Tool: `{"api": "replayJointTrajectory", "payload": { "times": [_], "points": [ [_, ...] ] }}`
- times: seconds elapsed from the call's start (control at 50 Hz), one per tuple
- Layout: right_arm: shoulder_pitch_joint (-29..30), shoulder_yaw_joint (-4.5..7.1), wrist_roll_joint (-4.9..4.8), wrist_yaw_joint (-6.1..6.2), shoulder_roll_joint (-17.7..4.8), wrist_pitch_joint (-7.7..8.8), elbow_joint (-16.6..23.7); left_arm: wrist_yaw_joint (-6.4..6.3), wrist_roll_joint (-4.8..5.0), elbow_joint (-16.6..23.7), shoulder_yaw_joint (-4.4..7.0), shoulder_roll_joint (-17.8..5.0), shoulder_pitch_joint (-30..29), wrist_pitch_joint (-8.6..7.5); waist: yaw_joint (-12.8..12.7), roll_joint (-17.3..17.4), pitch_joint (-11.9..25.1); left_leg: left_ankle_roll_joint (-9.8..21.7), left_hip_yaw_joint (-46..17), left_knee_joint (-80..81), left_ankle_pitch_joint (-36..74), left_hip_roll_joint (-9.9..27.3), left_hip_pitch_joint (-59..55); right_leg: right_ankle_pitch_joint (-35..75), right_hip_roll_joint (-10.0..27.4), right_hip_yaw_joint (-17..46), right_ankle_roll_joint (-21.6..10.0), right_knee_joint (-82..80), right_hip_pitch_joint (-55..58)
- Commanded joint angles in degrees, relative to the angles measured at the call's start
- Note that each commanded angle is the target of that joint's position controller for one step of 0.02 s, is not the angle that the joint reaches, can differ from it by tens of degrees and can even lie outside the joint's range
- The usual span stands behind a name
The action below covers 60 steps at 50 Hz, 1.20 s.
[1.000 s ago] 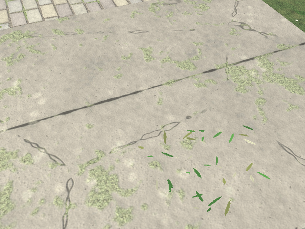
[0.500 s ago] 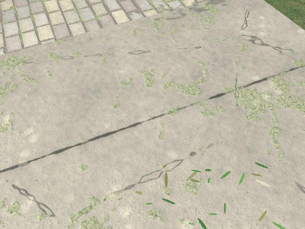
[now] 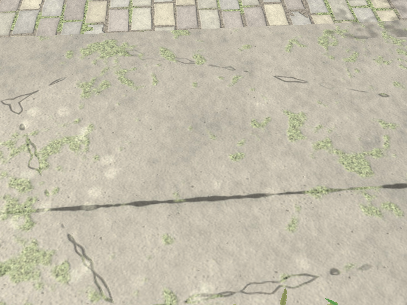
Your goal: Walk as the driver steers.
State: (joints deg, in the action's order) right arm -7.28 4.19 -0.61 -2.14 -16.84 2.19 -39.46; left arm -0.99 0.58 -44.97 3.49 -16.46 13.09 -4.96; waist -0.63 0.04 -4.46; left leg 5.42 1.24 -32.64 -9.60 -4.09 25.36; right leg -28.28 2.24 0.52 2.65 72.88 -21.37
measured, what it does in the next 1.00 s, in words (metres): walks ahead, turning left: right foot, then left foot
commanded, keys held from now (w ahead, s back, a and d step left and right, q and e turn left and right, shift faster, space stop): q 1.00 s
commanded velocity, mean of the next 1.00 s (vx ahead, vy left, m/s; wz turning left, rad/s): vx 0.06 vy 0.00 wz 0.59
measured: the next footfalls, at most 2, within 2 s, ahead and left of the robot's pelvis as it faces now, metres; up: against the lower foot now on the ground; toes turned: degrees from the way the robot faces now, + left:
right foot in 0.38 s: +0.26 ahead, -0.12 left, +0.00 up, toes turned +19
left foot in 0.78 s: +0.11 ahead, +0.10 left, +0.00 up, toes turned +30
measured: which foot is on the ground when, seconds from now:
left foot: down 0.00-0.38, up 0.40-0.76, down 0.78-1.00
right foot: up 0.00-0.36, down 0.38-0.78, up 0.80-1.00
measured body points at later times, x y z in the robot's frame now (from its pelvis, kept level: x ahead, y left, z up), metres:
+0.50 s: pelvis +0.13 -0.04 +0.01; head +0.17 -0.04 +0.46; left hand +0.22 +0.27 -0.07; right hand +0.37 -0.27 -0.09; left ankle +0.05 +0.06 -0.65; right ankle +0.22 -0.14 -0.73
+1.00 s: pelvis +0.11 +0.00 +0.02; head +0.12 +0.06 +0.47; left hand +0.08 +0.33 -0.10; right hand +0.39 -0.15 -0.05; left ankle +0.07 +0.08 -0.73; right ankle +0.20 -0.13 -0.64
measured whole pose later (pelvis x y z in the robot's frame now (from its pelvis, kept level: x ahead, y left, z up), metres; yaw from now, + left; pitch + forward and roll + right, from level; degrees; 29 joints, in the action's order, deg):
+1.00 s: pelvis +0.11 +0.00 +0.02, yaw +36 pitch +3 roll -3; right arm -12.5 3.9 -0.2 1.2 -16.5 -1.6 -35.0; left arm -2.2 -0.3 -40.9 5.6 -18.6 6.2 0.9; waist 0.5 -2.2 -2.3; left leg 2.9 -5.3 -26.7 -12.1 -2.1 16.9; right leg -21.1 0.0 2.1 4.1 62.6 -32.3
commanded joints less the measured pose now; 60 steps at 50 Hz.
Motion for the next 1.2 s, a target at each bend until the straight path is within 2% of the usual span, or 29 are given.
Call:
{"api": "replayJointTrajectory", "payload": {
  "times": [0.02, 0.08, 0.16, 0.22, 0.3, 0.34, 0.36, 0.38, 0.4, 0.42, 0.44, 0.46, 0.48, 0.52, 0.56, 0.64, 0.7, 0.76, 0.78, 0.8, 0.82, 0.84, 0.86, 0.88, 0.9, 0.92, 0.96, 1.06, 1.2],
  "points": [
    [-2.88, 1.9, -0.12, 1.04, -6.54, 0.33, 4.08, -0.83, -0.99, 5.21, 2.0, -7.75, -0.04, -0.26, 0.16, 0.26, 10.67, 12.16, -18.66, 12.16, 35.09, 15.47, -18.37, 3.89, 3.22, 3.97, -0.09, -1.24, -13.98],
    [-2.39, 2.6, 0.76, 1.61, -8.66, 0.25, 4.05, -1.21, -1.48, 5.46, 1.38, -5.12, 1.49, 1.48, -1.68, 1.89, 11.06, 11.95, -15.55, 12.9, 42.22, 13.52, -12.19, 7.48, 1.5, 2.82, 1.55, -9.06, -10.83],
    [-2.85, 2.81, -0.39, 3.15, -9.44, -1.45, 3.78, -1.33, -1.53, 6.63, 0.8, -4.38, -2.99, 2.22, -0.47, 4.39, 13.23, 8.88, -14.98, 10.88, 36.29, 11.05, -11.85, 16.14, -0.73, 3.18, 2.89, -20.32, -10.08],
    [-3.29, 2.76, -0.45, 3.95, -9.42, -2.84, 3.99, -0.75, -0.98, 7.93, 0.63, -4.55, -7.65, 2.53, 1.16, 5.91, 12.74, 7.08, -18.24, 9.85, 26.33, 10.71, -12.14, 19.23, -2.12, 4.15, 2.98, -27.18, -9.18],
    [-3.37, 2.61, -0.35, 4.07, -9.08, -3.75, 4.63, -0.02, -0.73, 9.04, 1.05, -5.6, -9.9, 1.99, 1.84, 8.13, 11.5, 6.3, -24.99, 6.5, 20.33, 11.1, -14.9, 15.23, -4.16, 5.53, 1.86, -35.32, -7.02],
    [-1.41, 2.38, -0.71, 4.18, -8.58, -3.91, 5.55, 0.23, -0.62, 8.77, 1.56, -6.1, -7.7, 1.28, -0.13, 9.33, 10.9, 4.53, -27.55, 3.84, 18.2, 9.68, -15.61, 18.31, -4.37, 5.31, 0.26, -44.56, -1.95],
    [-0.42, 2.09, -0.8, 4.27, -7.8, -3.93, 6.19, 0.24, -0.79, 8.24, 1.9, -6.62, -5.62, 0.85, -1.51, 8.98, 10.88, 2.59, -27.07, 1.4, 14.78, 7.58, -13.64, 26.52, -2.75, 5.22, -1.09, -51.24, 4.09],
    [-2.51, 1.2, 0.07, 4.22, -4.81, -3.76, 6.99, -0.18, -1.75, 8.51, 2.7, -10.16, -3.73, 0.82, -0.4, 2.57, 14.05, -0.25, -23.21, -6.84, 1.82, 4.05, -8.07, 37.97, 7.73, 12.77, -4.92, -50.93, 13.69],
    [-8.01, 0.85, -0.05, 4.2, -3.23, -3.49, 7.36, -0.45, -3.34, 8.4, 3.39, -13.42, -4.43, 1.77, 3.56, -14.14, 13.71, -4.17, -13.22, -17.96, -27.19, -5.29, 4.94, 55.77, 19.6, 26.89, -15.48, -50.81, 20.97],
    [-9.38, 2.06, 0.55, 3.92, -8.53, -3.09, 6.62, -0.34, -2.8, 8.26, 3.0, -10.24, -1.99, 2.03, 1.88, -14.87, 15.53, -7.09, -11.12, -30.99, -31.49, -2.25, 9.44, 55.42, 24.34, 33.63, -20.85, -51.55, 21.47],
    [-8.32, 3.17, -0.1, 3.77, -11.41, -3.42, 5.57, -0.46, -2.29, 9.07, 2.18, -7.42, -3.1, 2.14, 1.22, -9.54, 13.89, -8.34, -10.93, -37.22, -27.2, -0.21, 10.44, 51.97, 21.27, 26.86, -19.5, -50.54, 19.69],
    [-7.51, 3.4, -0.46, 3.98, -10.98, -4.27, 4.67, -0.55, -1.9, 9.37, 1.81, -5.91, -5.05, 2.56, 1.58, -6.32, 12.14, -9.46, -9.75, -39.35, -23.29, 0.98, 10.84, 47.43, 16.98, 20.28, -16.59, -50.16, 17.7],
    [-6.8, 3.3, -0.56, 4.12, -10.07, -5.08, 4.78, -0.71, -1.29, 9.71, 1.56, -5.29, -6.6, 3.0, 1.64, -5.86, 10.59, -10.2, -9.16, -39.84, -20.47, 1.88, 11.22, 43.02, 14.74, 16.59, -14.94, -50.79, 15.8],
    [-5.6, 2.43, -0.94, 3.76, -6.72, -5.81, 5.68, -1.08, -1.64, 9.56, 1.69, -6.23, -7.56, 3.81, 1.64, -7.34, 8.64, -10.83, -5.61, -36.55, -16.35, 2.5, 8.75, 40.0, 11.32, 10.16, -13.98, -52.97, 11.85],
    [-3.55, 1.89, -1.04, 3.63, -4.98, -5.78, 7.01, -1.45, -1.93, 9.2, 2.09, -6.91, -6.7, 4.38, 0.39, -9.72, 9.19, -11.13, -3.46, -30.89, -15.25, 3.11, 8.01, 39.69, 11.37, 7.46, -14.8, -53.79, 13.43],
    [-1.48, 1.41, -0.52, 2.76, -4.43, -5.59, 8.66, -1.39, -1.39, 8.81, 3.07, -9.14, -6.91, 4.9, -0.8, -11.03, 11.58, -10.02, -1.49, -19.25, -13.6, 5.59, 1.49, 38.41, 14.05, 4.55, -15.63, -53.9, 13.92],
    [-2.12, 1.9, -0.53, 1.91, -5.51, -5.88, 8.98, -0.94, -0.6, 8.26, 3.47, -10.16, -6.92, 4.98, -0.74, -11.71, 11.26, -8.2, 0.45, -11.89, -12.11, 5.53, -2.91, 34.12, 15.41, 3.43, -14.9, -53.39, 13.16],
    [-6.6, 2.59, -0.38, 1.27, -5.4, -5.95, 7.52, -0.83, 0.75, 7.46, 3.51, -9.91, -7.59, 5.12, 1.99, -10.11, 10.79, -4.24, 3.15, 2.63, -3.46, 3.34, -11.78, 27.62, 14.36, 0.27, -10.71, -48.12, 9.82],
    [-8.66, 3.23, -0.15, 1.62, -6.75, -5.82, 6.91, -0.64, 0.63, 6.15, 3.12, -8.01, -4.88, 5.21, 2.25, -6.05, 10.08, -2.17, 0.24, 7.89, 1.75, 3.54, -17.69, 21.47, 12.08, -2.98, -6.73, -42.53, 4.67],
    [-9.9, 4.65, 0.06, 2.62, -12.77, -5.47, 7.73, -0.26, -1.52, 7.02, 2.05, -4.2, -3.94, 5.35, 0.74, 10.36, 8.92, 2.94, -19.0, 12.5, 16.93, 16.82, -25.1, 3.75, 5.21, -9.56, -0.5, -25.91, -9.12],
    [-8.73, 4.97, 1.85, 2.45, -16.88, -4.41, 9.43, -0.76, -2.23, 10.53, 2.01, -4.79, -8.61, 5.0, 2.23, 17.85, 8.54, 14.18, -32.37, 13.23, 25.48, 26.96, -21.74, -10.6, -1.79, -3.6, 1.7, -12.9, -19.33],
    [-9.07, 4.38, 2.72, 2.16, -14.1, -3.15, 9.06, -1.18, -1.41, 10.82, 2.7, -7.02, -11.75, 4.83, 4.58, 12.17, 9.96, 14.85, -30.58, 14.65, 19.24, 24.99, -19.85, -8.85, -0.9, 2.04, 1.07, -6.82, -19.43],
    [-6.47, 3.58, 2.21, 2.24, -12.23, -2.35, 8.57, -1.36, -0.7, 10.26, 3.14, -7.82, -11.26, 4.95, 2.55, 10.18, 8.13, 11.31, -25.63, 14.28, 15.73, 21.32, -18.73, -3.49, -0.05, 3.33, 0.18, -5.78, -19.44],
    [-3.52, 3.18, 1.01, 2.59, -10.54, -2.27, 8.73, -1.79, -1.0, 8.74, 3.43, -7.65, -9.56, 5.12, 1.06, 7.55, 7.95, 8.05, -22.43, 13.51, 13.16, 18.2, -18.51, 0.98, 0.46, 3.71, 0.17, -6.83, -19.15],
    [-1.89, 2.57, 0.05, 2.91, -9.21, -2.44, 8.94, -2.03, -1.41, 8.26, 3.61, -7.97, -8.63, 5.32, 0.45, 8.2, 8.03, 6.89, -20.86, 13.1, 15.34, 16.96, -17.91, 3.69, 0.31, 3.63, 0.59, -7.06, -18.25],
    [-1.7, 2.2, 0.02, 3.28, -8.73, -2.63, 9.01, -1.81, -1.43, 8.06, 3.59, -7.55, -7.99, 5.24, -0.03, 8.63, 8.88, 6.83, -19.94, 12.79, 18.26, 15.87, -16.98, 5.75, -0.52, 3.28, 1.06, -5.83, -16.1],
    [-2.52, 2.03, 0.44, 3.77, -8.49, -2.86, 8.83, -1.35, -0.93, 7.82, 3.27, -6.37, -7.23, 5.0, -0.09, 7.87, 10.46, 7.15, -19.29, 12.32, 19.86, 14.8, -17.95, 8.24, -1.65, 3.05, 1.62, -7.08, -14.59],
    [-4.0, 2.71, 0.18, 4.43, -10.12, -3.46, 8.52, -0.78, -0.6, 8.7, 2.41, -4.82, -10.33, 4.66, 1.65, 8.46, 9.86, 7.33, -23.34, 11.48, 13.43, 14.13, -19.68, 8.79, -2.96, 4.07, 2.36, -21.8, -12.21],
    [-1.91, 3.09, -0.22, 3.52, -10.87, -4.35, 9.17, 0.68, 0.1, 8.82, 2.55, -5.53, -9.24, 3.4, 1.8, 9.64, 9.86, 7.45, -31.67, 9.36, 14.79, 12.98, -16.93, 6.1, -5.18, 4.83, 0.82, -35.43, -2.27]
  ]
}}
